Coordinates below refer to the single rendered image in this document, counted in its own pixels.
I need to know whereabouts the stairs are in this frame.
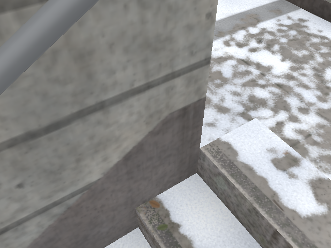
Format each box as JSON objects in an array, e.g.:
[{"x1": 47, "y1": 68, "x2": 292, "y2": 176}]
[{"x1": 105, "y1": 149, "x2": 293, "y2": 248}]

